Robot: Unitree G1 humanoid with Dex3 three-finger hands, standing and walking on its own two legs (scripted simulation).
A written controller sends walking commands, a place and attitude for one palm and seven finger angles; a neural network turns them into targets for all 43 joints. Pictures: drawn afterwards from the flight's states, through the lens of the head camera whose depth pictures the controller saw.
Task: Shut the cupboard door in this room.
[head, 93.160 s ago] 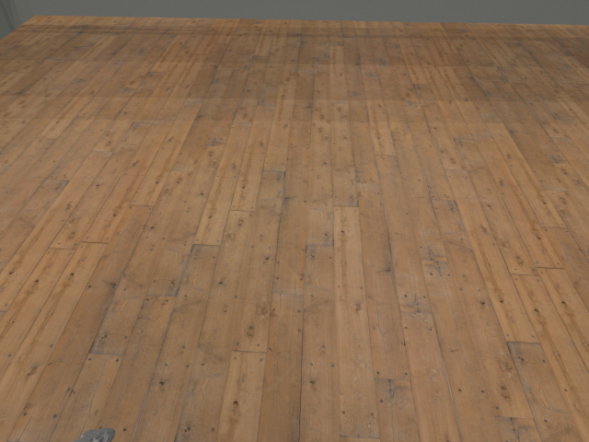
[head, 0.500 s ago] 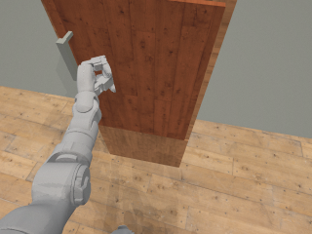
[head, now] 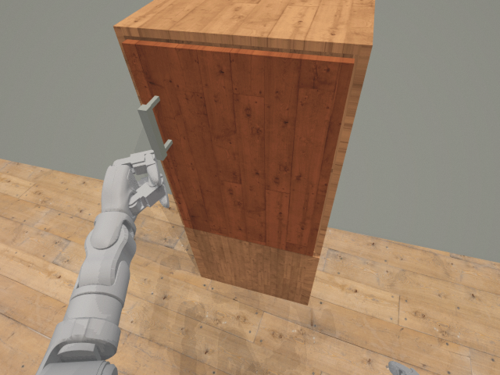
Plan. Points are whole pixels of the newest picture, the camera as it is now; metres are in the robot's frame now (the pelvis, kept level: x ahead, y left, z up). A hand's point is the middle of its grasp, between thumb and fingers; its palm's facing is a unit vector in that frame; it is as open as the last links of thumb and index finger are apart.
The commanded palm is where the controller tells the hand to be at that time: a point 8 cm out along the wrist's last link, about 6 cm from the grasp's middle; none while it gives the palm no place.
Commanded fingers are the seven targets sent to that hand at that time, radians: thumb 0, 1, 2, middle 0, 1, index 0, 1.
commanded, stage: draw the hand back to the body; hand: left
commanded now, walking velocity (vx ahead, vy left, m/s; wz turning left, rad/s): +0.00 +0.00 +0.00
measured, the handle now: (158, 128) +0.59 +0.22 +0.09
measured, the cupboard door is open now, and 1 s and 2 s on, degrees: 0 0 0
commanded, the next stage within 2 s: step back with the hand held close in 1.12 s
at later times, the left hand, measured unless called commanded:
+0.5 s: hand (57, 249) +0.25 +0.25 +0.16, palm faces +0.31 -0.90 -0.30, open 4.3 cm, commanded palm +0.19 +0.29 +0.18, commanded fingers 0.00 0.90 0.90 -0.50 -0.63 -0.50 -0.63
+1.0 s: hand out of the picture +0.19 +0.29 +0.17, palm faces +0.48 -0.79 -0.38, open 7.3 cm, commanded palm +0.14 +0.33 +0.20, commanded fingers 0.00 0.90 0.90 -0.20 -0.30 -0.20 -0.30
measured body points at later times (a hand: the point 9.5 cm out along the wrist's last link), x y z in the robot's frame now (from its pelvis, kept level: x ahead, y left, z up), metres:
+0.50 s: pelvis +0.00 +0.02 +0.02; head -0.03 -0.01 +0.47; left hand +0.22 +0.29 +0.18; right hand +0.19 -0.18 -0.06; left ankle +0.04 +0.13 -0.72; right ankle -0.05 -0.08 -0.72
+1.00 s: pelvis +0.01 +0.02 +0.02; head -0.02 -0.01 +0.47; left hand +0.16 +0.33 +0.19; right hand +0.20 -0.19 -0.06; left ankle +0.04 +0.13 -0.72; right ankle -0.05 -0.08 -0.72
